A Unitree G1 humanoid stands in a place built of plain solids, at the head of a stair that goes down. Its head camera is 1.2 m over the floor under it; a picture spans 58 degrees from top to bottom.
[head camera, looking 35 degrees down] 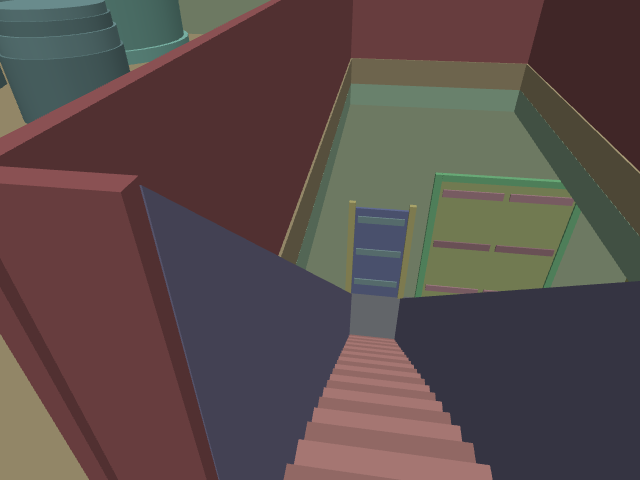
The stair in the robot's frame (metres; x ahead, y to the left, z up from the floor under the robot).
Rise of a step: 0.19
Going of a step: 0.21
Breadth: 0.88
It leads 8 degrees to the right of straight ahead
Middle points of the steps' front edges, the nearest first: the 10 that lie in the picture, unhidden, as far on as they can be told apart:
0.98 -0.30 -0.58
1.19 -0.33 -0.77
1.40 -0.36 -0.97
1.61 -0.39 -1.16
1.82 -0.42 -1.36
2.02 -0.45 -1.55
2.23 -0.48 -1.74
2.44 -0.51 -1.94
2.65 -0.54 -2.13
2.86 -0.57 -2.33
